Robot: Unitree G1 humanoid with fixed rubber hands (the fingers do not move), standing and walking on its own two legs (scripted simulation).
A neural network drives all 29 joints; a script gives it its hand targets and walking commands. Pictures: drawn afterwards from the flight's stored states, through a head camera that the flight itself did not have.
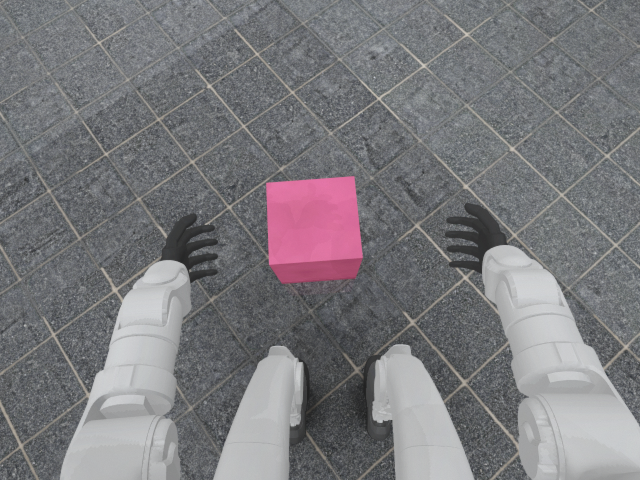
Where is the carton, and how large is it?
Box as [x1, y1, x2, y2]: [266, 176, 362, 283]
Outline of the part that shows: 353,176 266,183 269,265 282,283 355,278 362,255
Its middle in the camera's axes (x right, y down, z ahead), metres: -0.01 -0.01 +1.01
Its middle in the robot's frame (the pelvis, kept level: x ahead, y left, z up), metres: +0.54 +0.06 -0.56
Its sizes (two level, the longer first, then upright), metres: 0.210 0.200 0.250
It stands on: the floor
